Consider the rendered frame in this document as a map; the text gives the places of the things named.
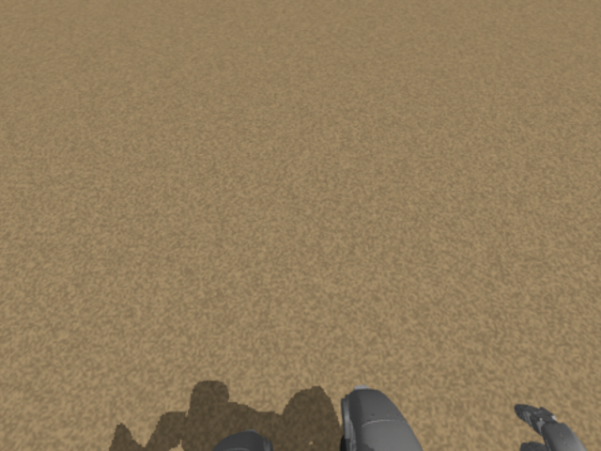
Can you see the right robot hand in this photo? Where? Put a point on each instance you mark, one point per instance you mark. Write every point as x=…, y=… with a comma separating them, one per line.
x=557, y=436

